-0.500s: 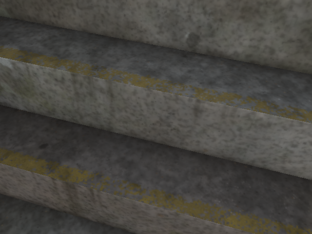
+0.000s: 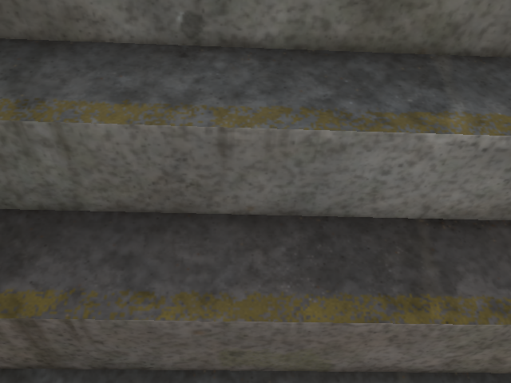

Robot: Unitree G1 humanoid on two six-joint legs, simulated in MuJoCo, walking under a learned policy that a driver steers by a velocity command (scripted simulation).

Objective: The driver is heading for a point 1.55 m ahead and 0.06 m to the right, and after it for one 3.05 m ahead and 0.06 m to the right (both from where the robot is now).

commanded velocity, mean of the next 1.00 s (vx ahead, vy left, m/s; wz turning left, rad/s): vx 0.00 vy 0.00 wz -0.25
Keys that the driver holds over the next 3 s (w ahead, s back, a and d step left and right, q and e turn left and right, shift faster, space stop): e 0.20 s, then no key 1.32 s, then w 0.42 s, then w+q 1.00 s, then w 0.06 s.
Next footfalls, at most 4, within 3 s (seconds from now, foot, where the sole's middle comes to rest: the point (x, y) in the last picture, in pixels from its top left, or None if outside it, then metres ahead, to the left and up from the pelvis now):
0.42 right None -0.08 -0.21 -0.76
0.68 left None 0.08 -0.03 -0.75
0.88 right None -0.07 -0.28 -0.69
1.20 right None -0.18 -0.23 -0.92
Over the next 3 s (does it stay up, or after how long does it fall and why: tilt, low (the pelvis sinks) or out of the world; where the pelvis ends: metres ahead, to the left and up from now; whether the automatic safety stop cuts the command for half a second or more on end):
stays up -0.03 -0.45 -0.02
